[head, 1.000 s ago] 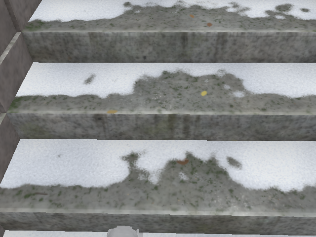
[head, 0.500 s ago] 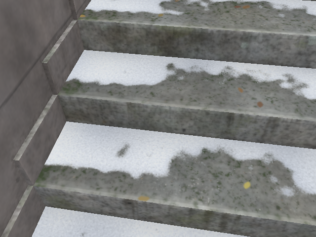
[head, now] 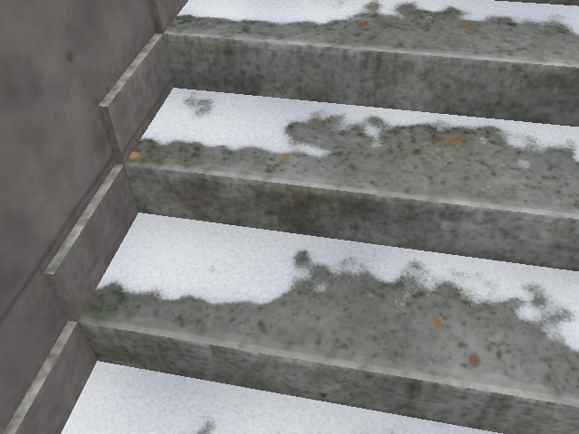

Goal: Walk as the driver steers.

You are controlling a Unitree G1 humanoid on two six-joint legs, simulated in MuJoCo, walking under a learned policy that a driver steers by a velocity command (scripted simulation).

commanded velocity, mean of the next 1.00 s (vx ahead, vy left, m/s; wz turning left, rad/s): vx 0.50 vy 0.00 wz -0.31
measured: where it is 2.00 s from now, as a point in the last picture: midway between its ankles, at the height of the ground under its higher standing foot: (398, 68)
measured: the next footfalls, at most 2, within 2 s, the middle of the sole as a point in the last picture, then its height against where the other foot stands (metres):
left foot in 0.34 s outside the picture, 0.15 m higher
right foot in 0.92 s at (410, 328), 0.15 m higher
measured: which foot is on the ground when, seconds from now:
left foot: up 0.00-0.32, down 0.34-0.98, up 1.00-1.00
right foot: down 0.00-0.36, up 0.38-0.90, down 0.92-1.00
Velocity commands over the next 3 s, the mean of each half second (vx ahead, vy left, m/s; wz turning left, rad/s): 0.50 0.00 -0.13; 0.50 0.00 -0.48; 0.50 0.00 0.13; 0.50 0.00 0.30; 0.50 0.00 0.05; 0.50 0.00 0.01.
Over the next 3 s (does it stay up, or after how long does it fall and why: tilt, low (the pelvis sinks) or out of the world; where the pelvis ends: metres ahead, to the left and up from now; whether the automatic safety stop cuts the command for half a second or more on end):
stays up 1.68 -0.20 0.78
